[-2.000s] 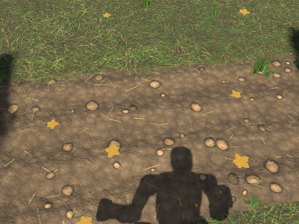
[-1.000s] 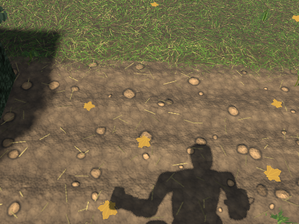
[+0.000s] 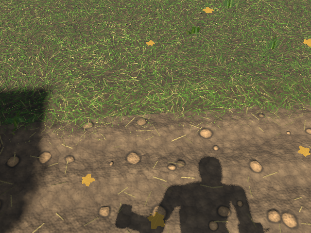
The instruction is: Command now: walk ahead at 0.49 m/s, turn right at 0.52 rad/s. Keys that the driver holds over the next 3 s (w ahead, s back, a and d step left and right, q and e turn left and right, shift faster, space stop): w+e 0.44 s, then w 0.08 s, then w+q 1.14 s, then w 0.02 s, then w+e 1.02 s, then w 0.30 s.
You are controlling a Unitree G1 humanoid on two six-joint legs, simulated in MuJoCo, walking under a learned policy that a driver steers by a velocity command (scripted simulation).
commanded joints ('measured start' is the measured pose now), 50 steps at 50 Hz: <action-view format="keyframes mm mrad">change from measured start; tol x32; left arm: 1 -33 -7 -18 -76 6 -15 -21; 38 274 37 -24 -45 36 -31 21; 50 -99 30 -35 -137 45 -69 11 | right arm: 1 -102 -143 -31 -61 5 -20 -10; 32 -386 -126 27 -189 14 -18 31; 38 84 -314 -45 -91 9 -10 36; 50 4 -201 -16 -91 24 27 -15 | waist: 1 27 114 51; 13 168 -138 -454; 50 10 118 -17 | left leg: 1 -35 259 -79 -140 300 156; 10 82 258 95 342 894 59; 11 -138 221 96 637 689 16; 12 -590 24 27 1039 -313 -54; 13 -696 -8 -213 1158 -370 -41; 27 -437 67 -143 353 374 -85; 36 -210 3 -89 210 187 97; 39 441 353 -916 36 -143 326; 50 -116 125 -414 -44 336 225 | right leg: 1 -13 -30 4 -170 166 -1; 10 423 154 -186 -416 43 -149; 13 1143 -247 810 -690 -283 -438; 22 442 -49 246 -784 264 -299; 30 546 -72 196 -744 109 -220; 36 693 -61 96 -425 679 -144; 39 -37 145 75 288 -345 -8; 50 80 54 -5 -262 85 77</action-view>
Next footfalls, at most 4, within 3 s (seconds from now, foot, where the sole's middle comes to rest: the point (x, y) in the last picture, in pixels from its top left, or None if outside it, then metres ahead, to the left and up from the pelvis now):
0.22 right None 0.29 -0.15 -0.78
0.72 left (160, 200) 0.62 -0.03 -0.78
1.22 right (205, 153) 0.86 -0.27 -0.78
1.74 left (143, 117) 1.10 0.04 -0.78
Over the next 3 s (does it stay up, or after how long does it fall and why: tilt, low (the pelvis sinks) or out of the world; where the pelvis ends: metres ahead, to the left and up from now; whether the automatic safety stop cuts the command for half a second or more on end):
stays up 1.68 -0.04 0.00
